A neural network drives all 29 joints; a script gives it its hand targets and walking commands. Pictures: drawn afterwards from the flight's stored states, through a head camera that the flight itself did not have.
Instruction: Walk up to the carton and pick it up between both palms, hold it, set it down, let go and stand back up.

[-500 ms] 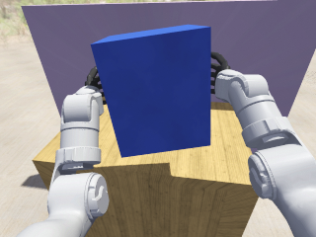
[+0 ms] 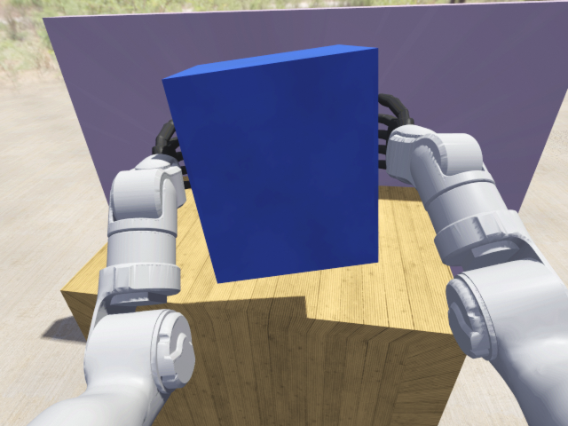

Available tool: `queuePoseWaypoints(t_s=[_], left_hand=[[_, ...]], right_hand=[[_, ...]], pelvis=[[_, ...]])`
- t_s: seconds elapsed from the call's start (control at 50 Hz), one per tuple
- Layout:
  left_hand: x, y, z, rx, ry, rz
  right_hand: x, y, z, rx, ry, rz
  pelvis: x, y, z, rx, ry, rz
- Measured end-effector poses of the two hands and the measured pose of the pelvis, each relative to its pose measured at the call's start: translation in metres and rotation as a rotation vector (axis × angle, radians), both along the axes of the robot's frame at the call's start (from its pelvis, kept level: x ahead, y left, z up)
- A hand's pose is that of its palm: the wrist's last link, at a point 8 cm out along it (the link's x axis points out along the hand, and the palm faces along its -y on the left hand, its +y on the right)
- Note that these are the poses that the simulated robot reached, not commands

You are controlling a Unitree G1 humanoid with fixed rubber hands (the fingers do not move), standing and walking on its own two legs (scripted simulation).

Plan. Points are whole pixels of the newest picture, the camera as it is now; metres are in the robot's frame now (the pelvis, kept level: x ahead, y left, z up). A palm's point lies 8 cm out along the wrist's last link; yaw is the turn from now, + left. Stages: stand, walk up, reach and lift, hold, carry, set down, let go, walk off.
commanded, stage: hold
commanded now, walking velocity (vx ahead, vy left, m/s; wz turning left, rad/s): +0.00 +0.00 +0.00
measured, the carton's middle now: (281, 156) +0.40 +0.01 +0.29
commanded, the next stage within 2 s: none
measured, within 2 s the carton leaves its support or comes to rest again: neither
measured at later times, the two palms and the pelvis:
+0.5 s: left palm (164, 171) +0.36 +0.16 +0.29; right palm (397, 144) +0.36 -0.14 +0.31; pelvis -0.01 +0.00 +0.00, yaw +0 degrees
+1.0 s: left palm (165, 170) +0.37 +0.16 +0.29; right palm (396, 145) +0.37 -0.14 +0.31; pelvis +0.00 +0.00 +0.00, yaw +0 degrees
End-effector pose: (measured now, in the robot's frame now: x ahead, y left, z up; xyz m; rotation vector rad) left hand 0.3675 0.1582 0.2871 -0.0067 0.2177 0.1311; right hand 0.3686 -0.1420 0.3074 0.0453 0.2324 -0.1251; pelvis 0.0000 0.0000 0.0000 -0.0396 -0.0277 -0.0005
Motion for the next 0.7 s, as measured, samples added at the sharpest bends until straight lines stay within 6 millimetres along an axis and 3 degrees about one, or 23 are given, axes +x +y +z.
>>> queuePoseWaypoints(t_s=[0.7], left_hand=[[-0.0024, 0.0029, 0.0022, 0.001, 0.003, -0.001]], right_hand=[[-0.0027, 0.003, 0.0028, 0.0, 0.006, -0.002]], pelvis=[[-0.0064, -0.0001, -0.0002, 0.0, 0.008, 0.003]])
